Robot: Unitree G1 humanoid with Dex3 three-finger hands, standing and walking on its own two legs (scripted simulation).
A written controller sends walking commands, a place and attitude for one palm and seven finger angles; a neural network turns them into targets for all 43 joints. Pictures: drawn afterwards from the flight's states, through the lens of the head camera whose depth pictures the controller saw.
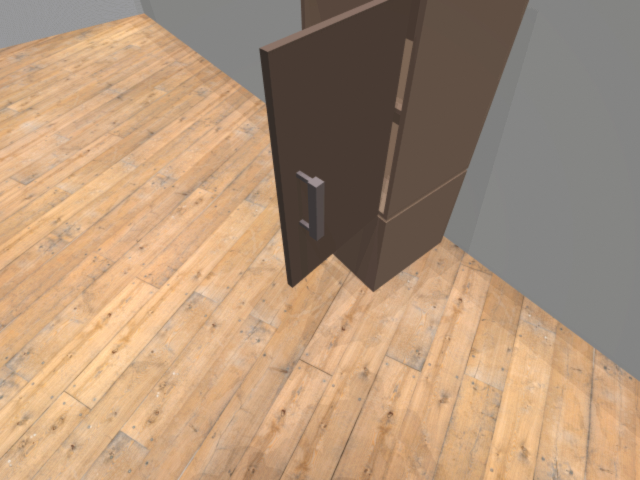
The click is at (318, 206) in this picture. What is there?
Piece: cupboard door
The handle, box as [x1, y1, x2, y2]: [296, 171, 324, 240]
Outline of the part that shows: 298,171 296,173 296,176 304,181 308,186 309,222 307,223 302,219 299,221 299,224 309,231 310,236 317,240 323,235 324,182 317,177 314,177 312,179 302,172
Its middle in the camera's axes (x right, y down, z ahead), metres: -0.02 -0.06 +0.78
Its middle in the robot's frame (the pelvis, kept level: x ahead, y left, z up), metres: +0.62 +0.06 -0.08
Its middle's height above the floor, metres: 0.70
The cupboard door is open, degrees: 98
